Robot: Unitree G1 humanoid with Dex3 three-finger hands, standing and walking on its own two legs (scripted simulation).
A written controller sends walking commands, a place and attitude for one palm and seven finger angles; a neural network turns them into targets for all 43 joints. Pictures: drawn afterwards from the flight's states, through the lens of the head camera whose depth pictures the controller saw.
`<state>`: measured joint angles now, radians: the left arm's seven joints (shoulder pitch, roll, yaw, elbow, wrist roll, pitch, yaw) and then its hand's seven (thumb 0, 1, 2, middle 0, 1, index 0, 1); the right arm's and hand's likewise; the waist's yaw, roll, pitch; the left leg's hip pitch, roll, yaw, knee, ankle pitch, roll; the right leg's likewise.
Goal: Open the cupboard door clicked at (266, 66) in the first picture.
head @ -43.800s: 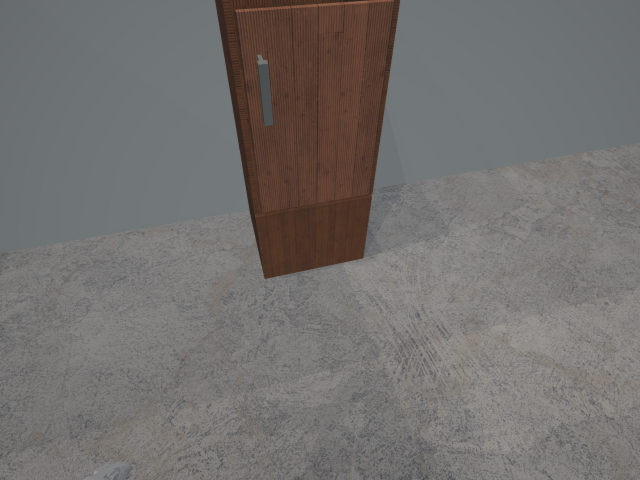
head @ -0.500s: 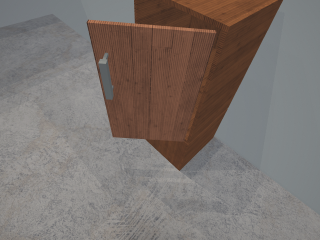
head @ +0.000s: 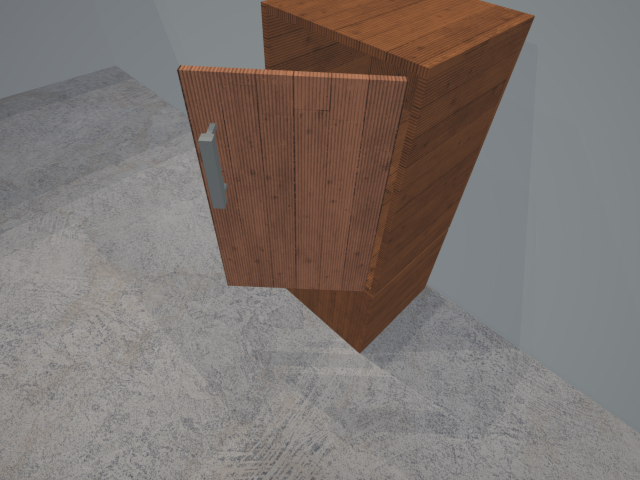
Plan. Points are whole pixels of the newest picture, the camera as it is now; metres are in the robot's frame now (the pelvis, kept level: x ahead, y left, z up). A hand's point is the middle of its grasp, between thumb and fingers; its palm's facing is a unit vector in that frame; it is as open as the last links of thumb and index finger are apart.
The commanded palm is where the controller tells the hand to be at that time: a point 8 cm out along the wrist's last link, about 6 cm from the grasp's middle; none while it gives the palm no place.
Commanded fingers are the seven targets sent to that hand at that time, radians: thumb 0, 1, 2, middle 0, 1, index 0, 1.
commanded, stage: come to a stop and stand still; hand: left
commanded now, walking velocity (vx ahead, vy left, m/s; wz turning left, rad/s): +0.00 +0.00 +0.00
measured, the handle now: (216, 166) +0.63 +0.23 +0.03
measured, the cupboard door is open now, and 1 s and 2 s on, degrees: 43 43 43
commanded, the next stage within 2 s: look again from close up in 0.06 s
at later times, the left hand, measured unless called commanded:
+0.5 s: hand out of the picture +0.03 +0.20 -0.18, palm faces +0.02 -0.97 -0.24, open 7.4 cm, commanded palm none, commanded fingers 0.00 0.90 0.90 -0.20 -0.30 -0.20 -0.30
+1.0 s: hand out of the picture +0.03 +0.18 -0.19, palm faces +0.02 -0.99 -0.17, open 7.4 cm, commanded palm none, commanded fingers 0.00 0.90 0.90 -0.20 -0.30 -0.20 -0.30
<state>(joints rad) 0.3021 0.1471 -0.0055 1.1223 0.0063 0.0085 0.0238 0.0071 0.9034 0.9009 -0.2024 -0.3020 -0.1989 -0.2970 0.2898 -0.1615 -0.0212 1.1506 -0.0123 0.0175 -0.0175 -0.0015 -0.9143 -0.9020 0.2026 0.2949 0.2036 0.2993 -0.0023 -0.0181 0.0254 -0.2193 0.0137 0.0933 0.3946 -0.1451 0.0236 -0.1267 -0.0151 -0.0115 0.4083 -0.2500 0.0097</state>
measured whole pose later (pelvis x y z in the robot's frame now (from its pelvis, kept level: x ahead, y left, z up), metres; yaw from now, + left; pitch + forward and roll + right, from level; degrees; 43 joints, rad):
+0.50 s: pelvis +0.01 +0.02 -0.01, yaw +0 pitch -1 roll +0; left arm 0.30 0.15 -0.01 1.07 0.02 -0.02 0.04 0.01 0.90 0.90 -0.20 -0.30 -0.20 -0.30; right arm 0.29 -0.18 -0.01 1.07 -0.02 -0.02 -0.02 0.02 -0.94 -0.90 0.20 0.30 0.21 0.30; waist 0.00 0.04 0.01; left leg -0.29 -0.01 0.11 0.54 -0.24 0.05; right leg -0.19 -0.05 0.00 0.55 -0.34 0.03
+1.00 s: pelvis +0.04 +0.01 -0.01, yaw +0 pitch +0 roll +0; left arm 0.34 0.17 0.00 1.07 0.02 -0.01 0.01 0.01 0.90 0.90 -0.20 -0.30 -0.20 -0.30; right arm 0.27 -0.17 -0.01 1.08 -0.02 -0.01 0.00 0.00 -0.91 -0.90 0.20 0.29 0.20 0.30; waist 0.01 -0.02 0.01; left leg -0.27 0.01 0.10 0.58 -0.31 0.03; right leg -0.16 -0.03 0.00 0.55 -0.39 0.01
